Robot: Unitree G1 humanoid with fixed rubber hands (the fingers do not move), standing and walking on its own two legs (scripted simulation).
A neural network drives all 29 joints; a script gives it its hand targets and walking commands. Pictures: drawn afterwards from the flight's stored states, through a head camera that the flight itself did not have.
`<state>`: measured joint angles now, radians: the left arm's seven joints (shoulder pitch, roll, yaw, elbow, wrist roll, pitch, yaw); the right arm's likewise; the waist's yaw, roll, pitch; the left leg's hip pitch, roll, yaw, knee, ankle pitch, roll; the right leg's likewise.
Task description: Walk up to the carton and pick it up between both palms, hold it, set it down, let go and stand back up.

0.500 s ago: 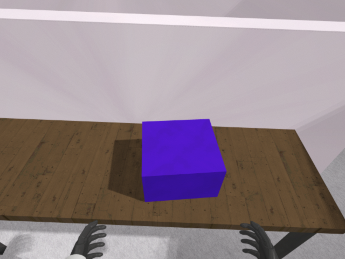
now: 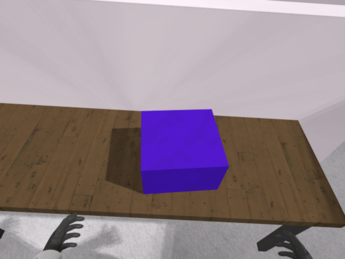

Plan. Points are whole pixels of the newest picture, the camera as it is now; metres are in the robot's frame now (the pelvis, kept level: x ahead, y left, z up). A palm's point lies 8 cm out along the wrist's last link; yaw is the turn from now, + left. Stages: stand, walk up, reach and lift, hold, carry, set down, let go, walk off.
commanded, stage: stand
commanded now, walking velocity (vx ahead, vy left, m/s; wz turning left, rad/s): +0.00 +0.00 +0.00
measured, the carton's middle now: (179, 149) +0.48 +0.00 -0.12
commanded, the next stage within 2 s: none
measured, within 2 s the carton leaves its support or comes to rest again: neither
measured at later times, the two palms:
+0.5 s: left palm out of the picture +0.13 +0.28 -0.09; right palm out of the picture +0.15 -0.29 -0.07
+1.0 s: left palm out of the picture +0.12 +0.29 -0.09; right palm out of the picture +0.14 -0.29 -0.07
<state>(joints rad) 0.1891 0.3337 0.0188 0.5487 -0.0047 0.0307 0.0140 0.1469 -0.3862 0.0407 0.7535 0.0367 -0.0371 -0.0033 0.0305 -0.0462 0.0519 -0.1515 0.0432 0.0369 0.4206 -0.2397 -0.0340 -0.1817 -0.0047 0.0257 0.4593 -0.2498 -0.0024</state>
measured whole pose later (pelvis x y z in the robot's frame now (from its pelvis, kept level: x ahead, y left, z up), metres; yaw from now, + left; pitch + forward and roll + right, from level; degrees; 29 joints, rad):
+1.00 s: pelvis -0.01 +0.00 +0.00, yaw +0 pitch -2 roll +1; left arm 0.19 0.35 0.02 0.71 0.00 0.01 0.00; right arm 0.15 -0.40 0.04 0.78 0.04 -0.01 0.01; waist 0.03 -0.04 0.05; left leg -0.14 0.04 0.04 0.42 -0.23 -0.03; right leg -0.18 0.00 0.03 0.46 -0.24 0.00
